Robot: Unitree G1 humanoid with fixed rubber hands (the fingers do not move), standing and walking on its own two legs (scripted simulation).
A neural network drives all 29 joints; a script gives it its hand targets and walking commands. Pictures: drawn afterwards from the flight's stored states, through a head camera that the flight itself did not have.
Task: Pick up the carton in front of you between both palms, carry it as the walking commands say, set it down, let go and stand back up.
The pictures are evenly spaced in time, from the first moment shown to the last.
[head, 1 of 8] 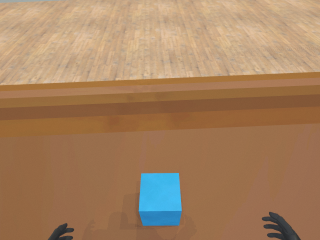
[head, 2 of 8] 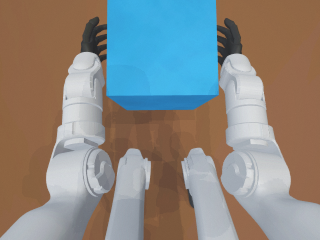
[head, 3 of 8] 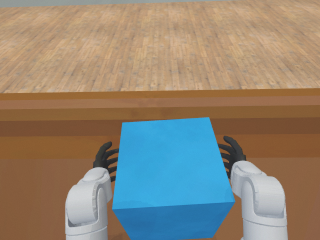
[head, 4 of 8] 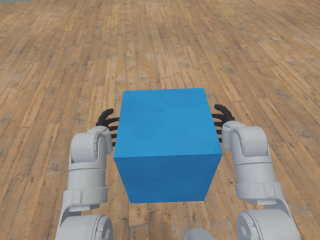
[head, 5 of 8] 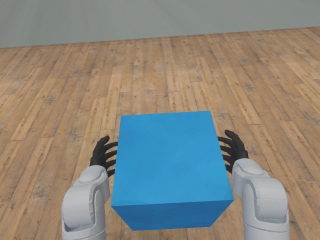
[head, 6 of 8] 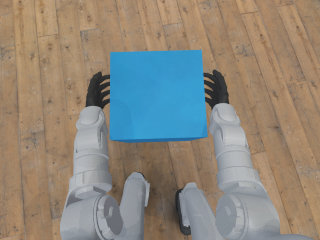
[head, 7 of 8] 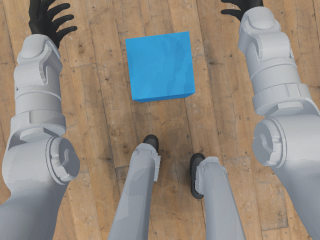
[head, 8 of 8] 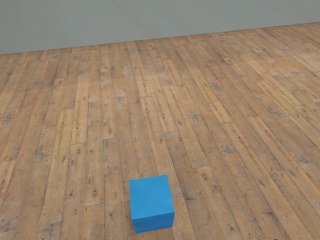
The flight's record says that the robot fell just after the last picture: no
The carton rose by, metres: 0.68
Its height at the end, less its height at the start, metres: -0.72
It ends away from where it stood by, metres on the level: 4.86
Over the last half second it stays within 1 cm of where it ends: yes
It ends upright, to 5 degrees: yes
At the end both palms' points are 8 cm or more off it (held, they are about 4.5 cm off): yes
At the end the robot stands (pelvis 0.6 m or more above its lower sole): yes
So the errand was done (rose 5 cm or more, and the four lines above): yes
